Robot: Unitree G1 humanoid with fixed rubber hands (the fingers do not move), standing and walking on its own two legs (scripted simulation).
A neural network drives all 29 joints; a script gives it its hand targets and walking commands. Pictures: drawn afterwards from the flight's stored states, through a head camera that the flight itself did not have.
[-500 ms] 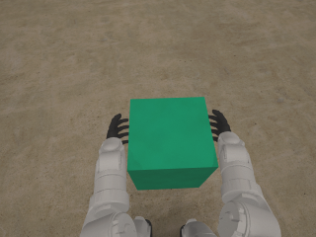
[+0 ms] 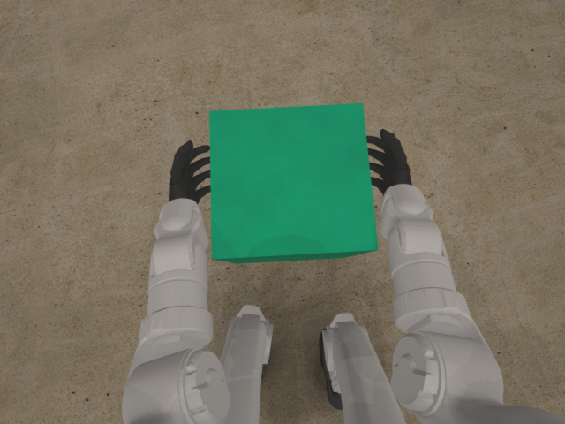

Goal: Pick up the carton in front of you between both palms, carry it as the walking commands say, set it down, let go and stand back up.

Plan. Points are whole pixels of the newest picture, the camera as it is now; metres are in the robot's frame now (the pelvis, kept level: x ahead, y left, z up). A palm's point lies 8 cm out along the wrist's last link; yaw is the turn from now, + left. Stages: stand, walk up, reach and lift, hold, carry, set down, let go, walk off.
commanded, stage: set down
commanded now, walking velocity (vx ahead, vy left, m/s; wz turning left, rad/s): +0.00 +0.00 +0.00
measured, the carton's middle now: (289, 198) +0.43 +0.03 -0.15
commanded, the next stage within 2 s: none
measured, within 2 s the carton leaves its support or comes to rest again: rests again in 1.42 s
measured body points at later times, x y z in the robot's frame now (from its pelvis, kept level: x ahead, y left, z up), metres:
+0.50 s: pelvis -0.03 +0.01 -0.13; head +0.27 +0.02 +0.21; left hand +0.45 +0.20 -0.24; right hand +0.49 -0.10 -0.24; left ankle +0.08 +0.14 -0.60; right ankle +0.05 -0.11 -0.60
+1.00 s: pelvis -0.04 +0.01 -0.23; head +0.32 +0.01 +0.03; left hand +0.47 +0.21 -0.39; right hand +0.53 -0.08 -0.40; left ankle +0.08 +0.14 -0.60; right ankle +0.05 -0.11 -0.60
